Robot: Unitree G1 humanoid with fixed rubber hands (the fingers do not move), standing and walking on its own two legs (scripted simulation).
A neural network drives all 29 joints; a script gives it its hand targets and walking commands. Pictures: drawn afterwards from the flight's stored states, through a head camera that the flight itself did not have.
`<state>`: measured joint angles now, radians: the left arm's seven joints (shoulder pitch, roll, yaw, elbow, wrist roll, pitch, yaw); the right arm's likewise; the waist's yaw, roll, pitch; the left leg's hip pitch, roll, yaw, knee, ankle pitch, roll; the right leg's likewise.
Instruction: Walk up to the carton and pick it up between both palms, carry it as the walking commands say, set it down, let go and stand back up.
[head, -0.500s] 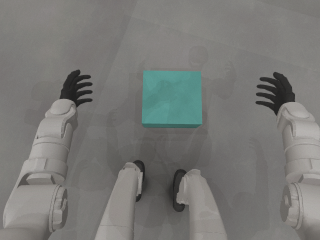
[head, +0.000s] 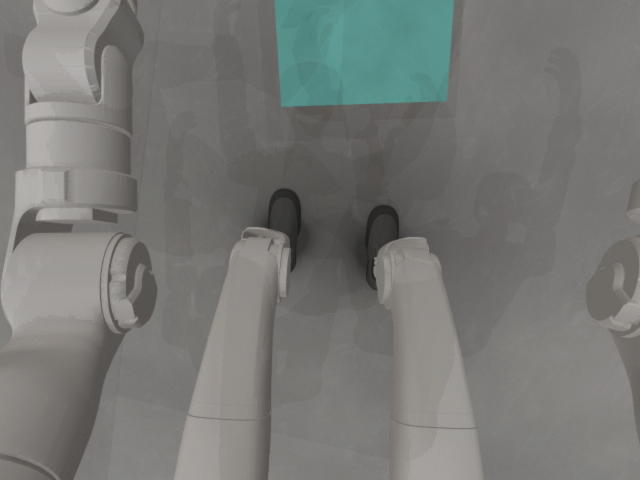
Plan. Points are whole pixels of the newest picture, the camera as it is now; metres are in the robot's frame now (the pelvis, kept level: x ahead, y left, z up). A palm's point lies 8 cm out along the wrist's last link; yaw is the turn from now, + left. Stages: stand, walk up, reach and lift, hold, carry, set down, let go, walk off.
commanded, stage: reach and lift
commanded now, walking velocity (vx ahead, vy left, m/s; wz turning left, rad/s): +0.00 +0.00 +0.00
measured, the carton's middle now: (360, 26) +0.56 -0.03 -0.58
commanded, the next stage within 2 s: none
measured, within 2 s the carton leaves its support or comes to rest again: neither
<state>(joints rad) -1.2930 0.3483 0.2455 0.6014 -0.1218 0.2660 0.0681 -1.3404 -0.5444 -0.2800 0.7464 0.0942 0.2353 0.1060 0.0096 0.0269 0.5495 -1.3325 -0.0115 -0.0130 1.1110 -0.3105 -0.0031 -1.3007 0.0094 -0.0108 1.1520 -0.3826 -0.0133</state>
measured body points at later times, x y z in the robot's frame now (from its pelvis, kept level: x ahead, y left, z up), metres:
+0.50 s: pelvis -0.03 +0.02 -0.12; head +0.36 +0.00 +0.10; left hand +0.55 +0.19 -0.28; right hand +0.55 -0.24 -0.28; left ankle +0.10 +0.13 -0.63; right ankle +0.07 -0.11 -0.63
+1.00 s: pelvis -0.03 +0.01 -0.25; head +0.36 -0.03 -0.04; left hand +0.54 +0.18 -0.43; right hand +0.54 -0.24 -0.44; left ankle +0.10 +0.13 -0.63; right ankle +0.07 -0.11 -0.63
